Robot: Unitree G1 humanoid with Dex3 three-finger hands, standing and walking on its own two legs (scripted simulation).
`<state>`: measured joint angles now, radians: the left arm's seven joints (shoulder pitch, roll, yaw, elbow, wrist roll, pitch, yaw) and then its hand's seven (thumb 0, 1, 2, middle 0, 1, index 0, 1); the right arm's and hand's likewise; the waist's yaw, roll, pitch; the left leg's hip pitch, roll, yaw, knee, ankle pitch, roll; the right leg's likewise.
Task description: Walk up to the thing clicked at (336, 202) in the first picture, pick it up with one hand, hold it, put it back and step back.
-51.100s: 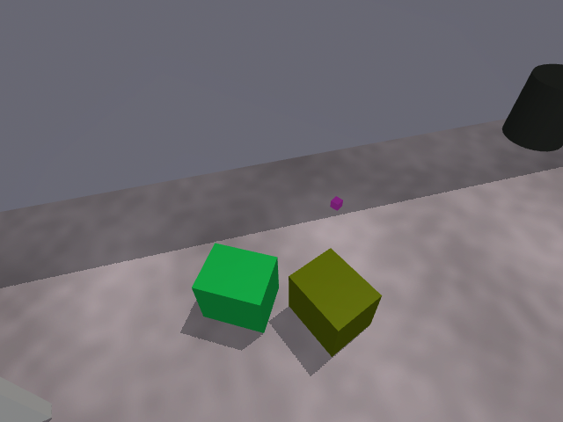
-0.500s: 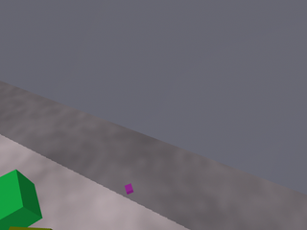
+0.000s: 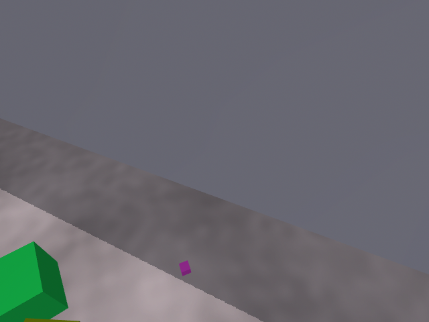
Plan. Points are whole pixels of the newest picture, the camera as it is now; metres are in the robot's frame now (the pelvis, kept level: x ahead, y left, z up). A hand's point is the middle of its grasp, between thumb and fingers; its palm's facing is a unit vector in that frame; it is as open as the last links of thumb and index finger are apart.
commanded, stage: stand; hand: left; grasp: from above
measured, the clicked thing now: (185, 268) +0.52 +0.21 -0.76
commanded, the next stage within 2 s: step back in 1.58 s
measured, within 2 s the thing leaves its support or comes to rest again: neither
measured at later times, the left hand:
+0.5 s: hand out of the picture +0.08 +0.22 -0.15, palm faces +0.01 -0.94 -0.33, open 7.3 cm
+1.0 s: hand out of the picture +0.10 +0.23 -0.15, palm faces -0.01 -0.94 -0.34, open 7.3 cm
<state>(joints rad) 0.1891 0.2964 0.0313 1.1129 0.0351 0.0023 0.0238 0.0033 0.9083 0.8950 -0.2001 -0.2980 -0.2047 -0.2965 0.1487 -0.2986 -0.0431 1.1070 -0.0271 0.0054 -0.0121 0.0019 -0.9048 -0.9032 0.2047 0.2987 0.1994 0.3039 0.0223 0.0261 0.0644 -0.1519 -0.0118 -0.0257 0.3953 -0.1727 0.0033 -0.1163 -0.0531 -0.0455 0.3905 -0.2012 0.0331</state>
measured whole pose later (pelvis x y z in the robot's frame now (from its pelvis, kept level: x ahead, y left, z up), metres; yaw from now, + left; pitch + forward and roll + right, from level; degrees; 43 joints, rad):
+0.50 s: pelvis +0.01 -0.01 +0.00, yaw -1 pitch -4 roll +0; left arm 0.12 0.30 0.03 1.14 0.02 -0.01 0.01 0.00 0.91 0.89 -0.20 -0.30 -0.21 -0.30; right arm 0.13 -0.31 -0.02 1.14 -0.02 -0.01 -0.01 0.00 -0.91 -0.90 0.20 0.30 0.20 0.30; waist 0.01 0.02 0.07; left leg -0.12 0.01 -0.02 0.34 -0.17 -0.02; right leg -0.09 -0.03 -0.04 0.34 -0.19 0.01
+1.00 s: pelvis +0.02 -0.02 +0.00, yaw -1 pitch -3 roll +0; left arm 0.11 0.32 0.02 1.14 0.02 -0.01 0.01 0.00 0.91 0.89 -0.20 -0.30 -0.21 -0.30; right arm 0.11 -0.33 -0.02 1.14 -0.02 -0.01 -0.01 0.00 -0.91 -0.90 0.20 0.30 0.20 0.30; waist 0.01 0.01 0.06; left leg -0.10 0.02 -0.02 0.32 -0.16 -0.02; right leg -0.08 -0.02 -0.04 0.32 -0.19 0.01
